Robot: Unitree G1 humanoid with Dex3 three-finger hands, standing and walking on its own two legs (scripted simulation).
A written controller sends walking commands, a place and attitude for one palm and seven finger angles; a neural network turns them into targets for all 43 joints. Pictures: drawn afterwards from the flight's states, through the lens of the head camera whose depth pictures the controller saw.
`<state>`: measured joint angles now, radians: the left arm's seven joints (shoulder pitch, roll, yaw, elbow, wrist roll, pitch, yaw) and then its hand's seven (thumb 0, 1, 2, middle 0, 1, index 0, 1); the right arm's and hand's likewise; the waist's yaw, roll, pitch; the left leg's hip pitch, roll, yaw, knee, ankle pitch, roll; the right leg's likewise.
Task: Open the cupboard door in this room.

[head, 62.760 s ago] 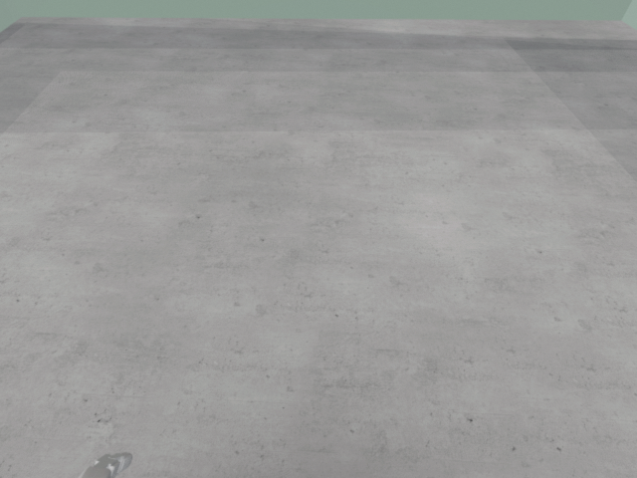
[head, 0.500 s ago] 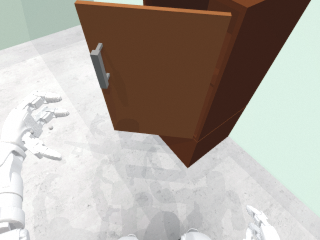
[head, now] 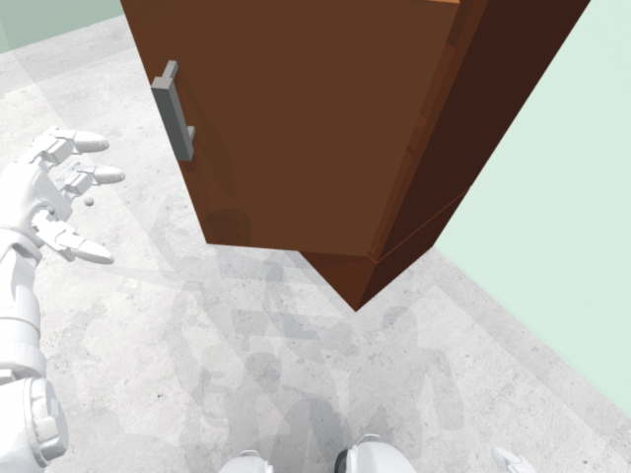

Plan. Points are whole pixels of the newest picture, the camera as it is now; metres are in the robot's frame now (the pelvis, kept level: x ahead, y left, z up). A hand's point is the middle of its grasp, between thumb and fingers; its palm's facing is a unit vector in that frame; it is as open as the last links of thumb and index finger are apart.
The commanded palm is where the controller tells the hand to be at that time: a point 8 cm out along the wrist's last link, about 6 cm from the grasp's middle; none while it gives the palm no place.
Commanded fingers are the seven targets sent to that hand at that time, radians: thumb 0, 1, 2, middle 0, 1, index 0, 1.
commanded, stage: move the hooked fingers beside the handle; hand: left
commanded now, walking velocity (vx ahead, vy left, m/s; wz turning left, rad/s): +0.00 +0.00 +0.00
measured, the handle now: (178, 112) +0.58 +0.20 +0.08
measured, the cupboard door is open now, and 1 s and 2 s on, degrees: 46 46 46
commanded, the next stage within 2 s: slide the fingers in behind the handle in 1.58 s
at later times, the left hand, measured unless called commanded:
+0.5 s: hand (112, 153) +0.48 +0.26 +0.09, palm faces -0.08 -1.00 -0.01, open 13.9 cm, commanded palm +0.47 +0.31 +0.08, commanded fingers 0.00 -0.50 0.30 -0.30 -1.20 -0.30 -1.20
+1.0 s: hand (125, 130) +0.53 +0.26 +0.08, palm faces -0.08 -1.00 -0.03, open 13.9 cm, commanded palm +0.51 +0.31 +0.08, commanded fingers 0.00 -0.50 0.30 -0.30 -1.20 -0.30 -1.20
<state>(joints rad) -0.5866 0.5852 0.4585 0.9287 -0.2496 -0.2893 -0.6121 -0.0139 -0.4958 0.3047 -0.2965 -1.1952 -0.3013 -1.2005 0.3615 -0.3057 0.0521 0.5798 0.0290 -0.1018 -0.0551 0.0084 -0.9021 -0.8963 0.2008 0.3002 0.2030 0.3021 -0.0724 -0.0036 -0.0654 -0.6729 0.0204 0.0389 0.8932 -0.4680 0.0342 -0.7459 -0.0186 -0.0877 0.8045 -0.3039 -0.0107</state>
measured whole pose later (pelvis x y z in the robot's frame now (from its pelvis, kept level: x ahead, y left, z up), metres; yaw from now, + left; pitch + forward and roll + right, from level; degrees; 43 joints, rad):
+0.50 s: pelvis +0.01 +0.00 -0.01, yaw -1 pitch +19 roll -3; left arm -0.85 0.71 0.50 1.17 -0.15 -0.31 -0.58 -0.01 -0.49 0.30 -0.30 -1.20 -0.30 -1.20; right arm 0.41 -0.30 0.06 0.58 0.01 0.03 -0.03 0.00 -0.90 -0.90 0.20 0.30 0.20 0.30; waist -0.15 0.00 -0.07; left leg -0.78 0.04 0.04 0.94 -0.49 0.04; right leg -0.85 0.00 -0.08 0.83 -0.31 -0.01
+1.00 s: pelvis +0.01 +0.00 -0.01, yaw -2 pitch +23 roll -4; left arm -0.97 0.83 0.55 1.24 -0.09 -0.29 -0.57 -0.01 -0.49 0.31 -0.30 -1.19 -0.30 -1.20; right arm 0.44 -0.30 0.08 0.55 0.00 0.10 -0.02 0.00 -0.90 -0.90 0.20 0.30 0.20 0.30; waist -0.20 0.01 -0.07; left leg -0.88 0.06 0.04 0.98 -0.51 0.04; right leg -0.94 0.01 -0.08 0.84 -0.31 -0.01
